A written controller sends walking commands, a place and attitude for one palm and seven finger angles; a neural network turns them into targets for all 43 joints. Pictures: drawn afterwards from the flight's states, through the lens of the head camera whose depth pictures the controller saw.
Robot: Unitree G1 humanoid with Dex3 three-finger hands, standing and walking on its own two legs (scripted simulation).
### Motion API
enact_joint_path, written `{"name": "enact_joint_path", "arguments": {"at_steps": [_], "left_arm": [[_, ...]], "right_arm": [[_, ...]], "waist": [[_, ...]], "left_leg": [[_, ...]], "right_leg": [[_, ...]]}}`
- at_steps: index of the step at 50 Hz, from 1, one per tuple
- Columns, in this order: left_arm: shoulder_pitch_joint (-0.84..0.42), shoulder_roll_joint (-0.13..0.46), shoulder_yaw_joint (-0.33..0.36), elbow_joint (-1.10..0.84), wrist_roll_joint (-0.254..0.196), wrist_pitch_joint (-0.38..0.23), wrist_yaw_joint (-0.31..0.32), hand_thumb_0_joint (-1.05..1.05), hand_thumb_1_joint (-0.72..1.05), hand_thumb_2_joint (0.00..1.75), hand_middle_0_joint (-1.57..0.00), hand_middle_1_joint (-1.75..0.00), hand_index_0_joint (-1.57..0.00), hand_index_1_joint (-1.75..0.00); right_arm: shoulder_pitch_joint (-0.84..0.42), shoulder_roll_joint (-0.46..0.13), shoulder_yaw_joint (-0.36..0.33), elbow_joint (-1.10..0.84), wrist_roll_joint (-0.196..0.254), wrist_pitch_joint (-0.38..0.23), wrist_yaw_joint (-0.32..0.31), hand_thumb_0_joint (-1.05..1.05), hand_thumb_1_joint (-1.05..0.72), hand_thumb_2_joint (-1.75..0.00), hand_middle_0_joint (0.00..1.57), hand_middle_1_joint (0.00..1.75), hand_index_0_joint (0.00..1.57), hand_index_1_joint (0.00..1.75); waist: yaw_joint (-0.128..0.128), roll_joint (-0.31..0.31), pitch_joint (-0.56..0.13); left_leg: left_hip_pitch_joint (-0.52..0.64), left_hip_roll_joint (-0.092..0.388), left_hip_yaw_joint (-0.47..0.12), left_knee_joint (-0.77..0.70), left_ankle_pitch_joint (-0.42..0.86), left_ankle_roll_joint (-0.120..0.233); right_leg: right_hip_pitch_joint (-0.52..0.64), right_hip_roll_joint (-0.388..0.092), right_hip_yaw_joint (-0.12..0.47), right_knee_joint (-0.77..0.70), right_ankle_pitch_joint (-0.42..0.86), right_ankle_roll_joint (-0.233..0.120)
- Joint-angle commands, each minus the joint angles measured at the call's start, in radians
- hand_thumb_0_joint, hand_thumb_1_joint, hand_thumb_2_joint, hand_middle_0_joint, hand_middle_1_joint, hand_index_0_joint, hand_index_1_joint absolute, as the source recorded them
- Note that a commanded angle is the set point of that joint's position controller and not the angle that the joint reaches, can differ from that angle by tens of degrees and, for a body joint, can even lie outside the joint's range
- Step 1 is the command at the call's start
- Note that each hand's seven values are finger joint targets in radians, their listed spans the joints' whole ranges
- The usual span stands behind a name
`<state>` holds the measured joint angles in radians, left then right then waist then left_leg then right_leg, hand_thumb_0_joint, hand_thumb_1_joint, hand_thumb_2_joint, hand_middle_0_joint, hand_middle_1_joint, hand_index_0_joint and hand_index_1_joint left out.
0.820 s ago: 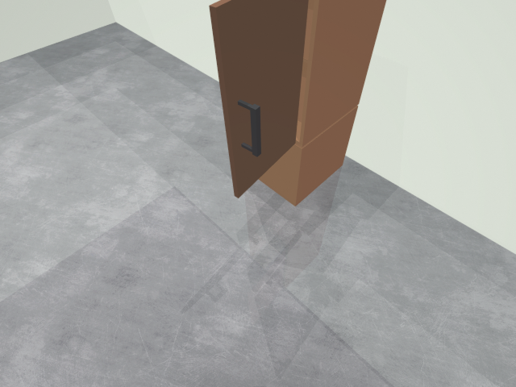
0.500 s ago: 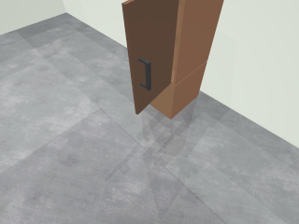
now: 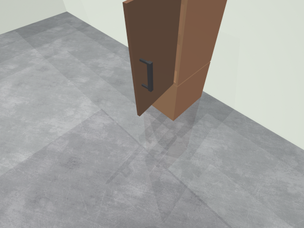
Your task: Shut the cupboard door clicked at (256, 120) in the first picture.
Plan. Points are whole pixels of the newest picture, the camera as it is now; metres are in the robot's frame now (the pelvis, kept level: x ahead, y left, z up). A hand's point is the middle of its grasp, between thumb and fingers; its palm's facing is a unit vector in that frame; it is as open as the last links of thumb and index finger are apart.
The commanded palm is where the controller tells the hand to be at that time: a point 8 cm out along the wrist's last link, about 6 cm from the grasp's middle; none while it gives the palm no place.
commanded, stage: look at it before walking up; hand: left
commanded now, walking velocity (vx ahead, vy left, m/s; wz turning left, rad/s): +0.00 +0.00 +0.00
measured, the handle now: (146, 75) +0.74 +0.06 -0.07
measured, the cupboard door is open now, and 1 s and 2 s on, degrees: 97 97 97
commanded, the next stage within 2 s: walk around to get in front in 0.02 s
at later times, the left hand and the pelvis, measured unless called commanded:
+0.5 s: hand out of the picture +0.06 +0.20 -0.18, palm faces -0.14 -0.96 -0.25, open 7.4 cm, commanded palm none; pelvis -0.02 +0.00 -0.01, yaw -9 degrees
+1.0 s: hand out of the picture +0.11 +0.13 -0.18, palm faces -0.36 -0.90 -0.25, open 7.4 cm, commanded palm none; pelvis -0.02 -0.03 -0.01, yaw -25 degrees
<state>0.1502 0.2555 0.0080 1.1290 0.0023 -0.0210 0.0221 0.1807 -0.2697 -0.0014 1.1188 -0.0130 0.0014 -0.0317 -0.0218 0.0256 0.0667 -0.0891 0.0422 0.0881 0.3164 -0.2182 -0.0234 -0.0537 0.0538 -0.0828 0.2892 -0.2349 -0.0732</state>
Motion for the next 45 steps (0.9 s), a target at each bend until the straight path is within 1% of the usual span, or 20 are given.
{"name": "enact_joint_path", "arguments": {"at_steps": [1, 7, 10, 14, 19, 21, 22, 23, 25, 28, 30, 31, 32, 33, 34, 35, 37, 39, 42, 45], "left_arm": [[0.015, 0.185, 0.031, -0.046, 0.001, -0.020, 0.011, 0.00, 0.90, 0.90, -0.20, -0.30, -0.20, -0.30], [0.008, 0.189, 0.033, -0.051, 0.002, -0.018, 0.009, 0.00, 0.90, 0.90, -0.20, -0.30, -0.20, -0.30], [0.044, 0.118, 0.029, -0.055, 0.004, 0.009, 0.014, 0.00, 0.90, 0.90, -0.20, -0.30, -0.20, -0.30], [0.058, 0.146, 0.058, -0.101, 0.014, 0.036, 0.007, 0.00, 0.90, 0.90, -0.20, -0.30, -0.20, -0.30], [0.030, 0.148, 0.076, -0.164, 0.020, 0.053, -0.006, 0.00, 0.90, 0.90, -0.20, -0.30, -0.20, -0.30], [0.005, 0.123, 0.076, -0.195, 0.020, 0.057, -0.015, 0.00, 0.90, 0.90, -0.20, -0.30, -0.20, -0.30], [-0.005, 0.097, 0.075, -0.210, 0.018, 0.060, -0.020, 0.00, 0.90, 0.90, -0.20, -0.30, -0.20, -0.30], [-0.029, 0.080, 0.077, -0.232, 0.021, 0.067, -0.026, 0.00, 0.90, 0.90, -0.20, -0.30, -0.20, -0.30], [-0.023, 0.081, 0.091, -0.246, 0.026, 0.081, -0.033, 0.00, 0.90, 0.90, -0.20, -0.30, -0.20, -0.30], [0.015, 0.046, 0.088, -0.250, 0.026, 0.079, -0.048, 0.00, 0.90, 0.90, -0.20, -0.30, -0.20, -0.30], [0.070, 0.044, 0.093, -0.238, 0.028, 0.074, -0.051, 0.00, 0.90, 0.90, -0.20, -0.30, -0.20, -0.30], [0.123, 0.062, 0.100, -0.222, 0.028, 0.070, -0.050, 0.00, 0.90, 0.90, -0.20, -0.30, -0.20, -0.30], [0.175, 0.134, 0.114, -0.207, 0.035, 0.059, -0.043, 0.00, 0.90, 0.90, -0.20, -0.30, -0.20, -0.30], [0.205, 0.246, 0.135, -0.210, 0.040, 0.047, -0.026, 0.00, 0.90, 0.90, -0.20, -0.30, -0.20, -0.30], [0.217, 0.252, 0.134, -0.216, 0.022, 0.045, -0.012, 0.00, 0.90, 0.90, -0.20, -0.30, -0.20, -0.30], [0.164, 0.240, 0.129, -0.231, 0.024, 0.046, -0.008, 0.00, 0.90, 0.90, -0.20, -0.30, -0.20, -0.30], [0.055, 0.177, 0.118, -0.271, 0.028, 0.046, 0.000, 0.00, 0.90, 0.90, -0.20, -0.30, -0.20, -0.30], [0.053, 0.153, 0.111, -0.280, 0.027, 0.036, 0.005, 0.00, 0.90, 0.90, -0.20, -0.30, -0.20, -0.30], [0.088, 0.160, 0.112, -0.274, 0.026, 0.034, 0.004, 0.00, 0.90, 0.90, -0.20, -0.30, -0.20, -0.30], [0.111, 0.166, 0.115, -0.266, 0.028, 0.037, 0.000, 0.00, 0.90, 0.90, -0.20, -0.30, -0.20, -0.30]], "right_arm": [[0.035, -0.151, -0.027, -0.033, -0.002, -0.010, -0.006, 0.00, -0.90, -0.90, 0.20, 0.30, 0.20, 0.30], [0.033, -0.159, -0.029, -0.034, -0.003, -0.009, -0.007, 0.00, -0.90, -0.90, 0.20, 0.30, 0.20, 0.30], [0.092, -0.080, -0.023, -0.030, -0.005, 0.008, -0.016, 0.00, -0.90, -0.90, 0.20, 0.30, 0.20, 0.30], [0.097, -0.107, -0.049, -0.074, -0.005, 0.028, -0.026, 0.00, -0.90, -0.90, 0.20, 0.30, 0.20, 0.30], [0.093, -0.109, -0.069, -0.125, -0.005, 0.032, -0.030, 0.00, -0.90, -0.90, 0.20, 0.30, 0.20, 0.30], [0.110, -0.129, -0.078, -0.132, -0.010, 0.026, -0.033, 0.00, -0.90, -0.90, 0.20, 0.30, 0.20, 0.30], [0.123, -0.150, -0.085, -0.133, -0.014, 0.020, -0.034, 0.00, -0.90, -0.90, 0.20, 0.30, 0.20, 0.30], [0.135, -0.158, -0.088, -0.132, -0.018, 0.011, -0.033, 0.00, -0.90, -0.90, 0.20, 0.30, 0.20, 0.30], [0.106, -0.144, -0.082, -0.147, -0.020, 0.004, -0.035, 0.00, -0.90, -0.90, 0.20, 0.30, 0.20, 0.30], [0.008, -0.156, -0.087, -0.187, -0.028, 0.002, -0.029, 0.00, -0.90, -0.90, 0.20, 0.30, 0.20, 0.30], [-0.011, -0.172, -0.096, -0.193, -0.026, 0.011, -0.023, 0.00, -0.90, -0.90, 0.20, 0.30, 0.20, 0.30], [-0.027, -0.172, -0.097, -0.200, -0.020, 0.015, -0.020, 0.00, -0.90, -0.90, 0.20, 0.30, 0.20, 0.30], [-0.028, -0.129, -0.094, -0.216, -0.007, 0.020, -0.015, 0.00, -0.90, -0.90, 0.20, 0.30, 0.20, 0.30], [-0.055, -0.052, -0.080, -0.270, 0.000, 0.023, -0.009, 0.00, -0.90, -0.90, 0.20, 0.30, 0.20, 0.30], [-0.069, -0.086, -0.082, -0.283, 0.002, 0.035, -0.009, 0.00, -0.90, -0.90, 0.20, 0.30, 0.20, 0.30], [-0.069, -0.061, -0.085, -0.272, 0.004, 0.039, -0.002, 0.00, -0.90, -0.90, 0.20, 0.30, 0.20, 0.30], [-0.069, -0.071, -0.085, -0.260, 0.000, 0.034, -0.006, 0.00, -0.90, -0.90, 0.20, 0.30, 0.20, 0.30], [-0.052, -0.051, -0.082, -0.255, 0.000, 0.033, -0.001, 0.00, -0.90, -0.90, 0.20, 0.30, 0.20, 0.30], [-0.078, -0.028, -0.073, -0.265, 0.004, 0.035, -0.003, 0.00, -0.90, -0.90, 0.20, 0.30, 0.20, 0.30], [-0.107, -0.027, -0.071, -0.286, 0.008, 0.029, -0.008, 0.00, -0.90, -0.90, 0.20, 0.30, 0.20, 0.30]], "waist": [[0.005, -0.029, -0.077], [0.003, -0.020, -0.067], [-0.003, -0.030, -0.068], [0.002, -0.058, -0.073], [-0.007, -0.039, -0.061], [-0.018, 0.043, -0.061], [-0.024, 0.143, -0.064], [-0.025, 0.228, -0.036], [0.005, 0.165, -0.038], [0.045, 0.143, -0.054], [0.062, 0.105, -0.072], [0.094, 0.053, -0.078], [0.117, -0.161, -0.075], [0.137, -0.445, -0.072], [0.136, -0.334, -0.085], [0.100, -0.215, -0.030], [0.049, -0.211, -0.063], [0.038, -0.148, -0.138], [0.052, -0.088, -0.174], [0.064, -0.120, -0.163]], "left_leg": [[0.043, 0.101, -0.097, -0.009, 0.242, 0.034], [0.049, 0.107, -0.091, -0.005, 0.245, 0.032], [0.049, 0.115, -0.046, 0.056, 0.265, 0.018], [0.004, 0.120, 0.000, 0.139, 0.177, 0.012], [-0.001, 0.138, -0.008, 0.179, 0.073, 0.022], [0.043, 0.220, -0.074, 0.107, 0.110, 0.062], [0.057, 0.313, -0.139, 0.037, 0.168, 0.113], [0.059, 0.416, -0.193, -0.035, 0.287, 0.184], [0.019, 0.436, -0.141, -0.015, 0.356, 0.205], [-0.050, 0.371, 0.005, 0.070, 0.350, 0.139], [-0.094, 0.332, 0.060, 0.176, 0.261, 0.092], [-0.160, 0.294, 0.099, 0.282, 0.180, 0.057], [-0.270, 0.195, 0.148, 0.495, -0.036, 0.004], [-0.490, 0.030, 0.101, 0.795, -0.475, -0.048], [-0.490, 0.038, -0.053, 0.902, -0.455, -0.039], [-0.520, 0.068, -0.088, 0.928, -0.391, -0.032], [-0.515, 0.073, -0.118, 0.934, -0.260, -0.043], [-0.457, 0.054, -0.114, 0.871, -0.206, -0.049], [-0.431, 0.022, -0.100, 0.750, -0.194, -0.053], [-0.427, 0.003, -0.105, 0.644, -0.210, -0.053]], "right_leg": [[-0.005, -0.193, 0.137, -0.027, 0.409, 0.037], [-0.022, -0.187, 0.147, -0.025, 0.408, 0.031], [-0.055, -0.185, 0.157, 0.034, 0.487, 0.035], [-0.097, -0.184, 0.214, 0.100, 0.507, 0.012], [-0.220, -0.164, 0.276, 0.147, 0.382, -0.008], [-0.312, -0.094, 0.219, 0.267, 0.294, 0.019], [-0.364, -0.048, 0.154, 0.424, 0.107, 0.040], [-0.446, -0.027, 0.093, 0.636, -0.262, 0.062], [-0.467, -0.068, 0.134, 0.766, -0.331, 0.073], [-0.340, -0.106, 0.070, 0.594, -0.269, 0.069], [-0.228, -0.072, 0.001, 0.433, -0.169, 0.070], [-0.129, -0.059, -0.011, 0.308, -0.037, 0.065], [-0.053, -0.141, 0.141, 0.136, 0.161, 0.031], [-0.030, -0.392, 0.577, 0.029, 0.427, -0.092], [-0.057, -0.433, 0.614, 0.020, 0.462, -0.163], [-0.107, -0.409, 0.539, 0.023, 0.280, -0.177], [-0.128, -0.316, 0.501, 0.055, 0.241, -0.138], [-0.090, -0.270, 0.448, 0.089, 0.333, -0.117], [-0.033, -0.248, 0.440, 0.100, 0.422, -0.121], [0.010, -0.237, 0.466, 0.108, 0.496, -0.126]]}}
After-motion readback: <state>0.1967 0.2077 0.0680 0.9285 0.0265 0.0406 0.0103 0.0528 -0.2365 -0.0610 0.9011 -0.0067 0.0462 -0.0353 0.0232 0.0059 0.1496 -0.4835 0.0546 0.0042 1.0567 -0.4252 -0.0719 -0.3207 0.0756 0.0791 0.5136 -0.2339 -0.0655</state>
